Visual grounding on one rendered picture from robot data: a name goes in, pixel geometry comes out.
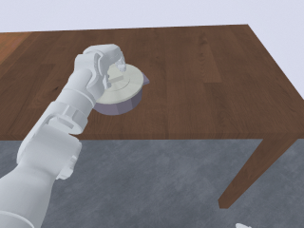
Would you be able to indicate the lid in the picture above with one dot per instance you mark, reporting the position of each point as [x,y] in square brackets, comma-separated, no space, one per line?
[124,89]

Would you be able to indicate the robot left upper arm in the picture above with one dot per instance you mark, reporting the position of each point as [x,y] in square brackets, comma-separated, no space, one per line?
[25,191]

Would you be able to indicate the robot left forearm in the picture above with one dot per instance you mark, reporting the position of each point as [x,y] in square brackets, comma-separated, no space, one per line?
[70,110]

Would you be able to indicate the table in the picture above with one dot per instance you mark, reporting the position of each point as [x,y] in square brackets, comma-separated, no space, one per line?
[213,82]

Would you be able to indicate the left robot hand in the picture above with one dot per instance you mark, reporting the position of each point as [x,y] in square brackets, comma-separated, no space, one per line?
[114,55]

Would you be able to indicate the pot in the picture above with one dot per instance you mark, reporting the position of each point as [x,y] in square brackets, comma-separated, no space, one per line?
[122,107]

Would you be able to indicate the knob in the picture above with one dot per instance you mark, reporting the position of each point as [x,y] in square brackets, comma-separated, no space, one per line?
[114,75]

